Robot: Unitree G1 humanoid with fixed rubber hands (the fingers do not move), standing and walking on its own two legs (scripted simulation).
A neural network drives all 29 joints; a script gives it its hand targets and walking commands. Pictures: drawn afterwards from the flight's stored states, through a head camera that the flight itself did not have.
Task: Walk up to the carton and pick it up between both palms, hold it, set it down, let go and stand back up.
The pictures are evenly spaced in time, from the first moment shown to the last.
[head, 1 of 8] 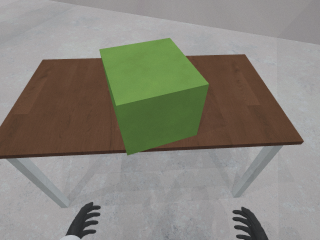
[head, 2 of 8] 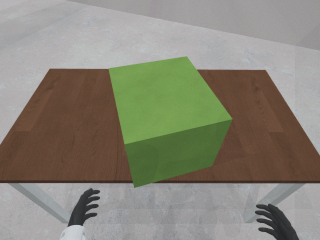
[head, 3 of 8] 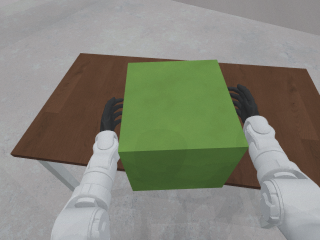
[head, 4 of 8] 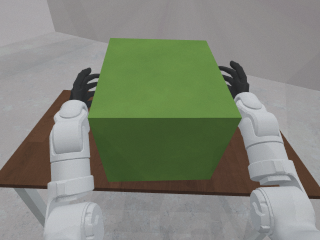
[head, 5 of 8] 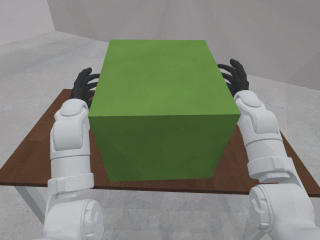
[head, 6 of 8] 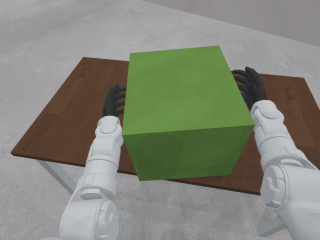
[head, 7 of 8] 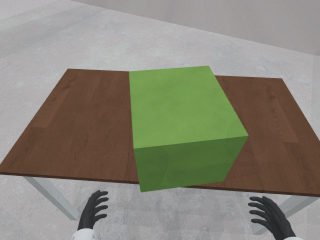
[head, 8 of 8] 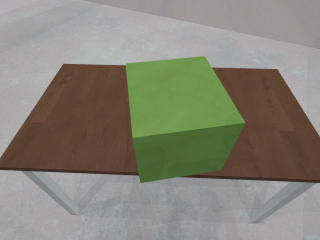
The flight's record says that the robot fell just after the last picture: no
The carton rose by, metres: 0.19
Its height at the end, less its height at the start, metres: +0.00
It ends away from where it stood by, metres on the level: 0.02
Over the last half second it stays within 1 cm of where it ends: yes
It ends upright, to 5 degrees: yes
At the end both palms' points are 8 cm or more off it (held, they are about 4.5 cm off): yes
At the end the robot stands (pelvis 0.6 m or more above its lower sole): yes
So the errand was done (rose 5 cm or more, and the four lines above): yes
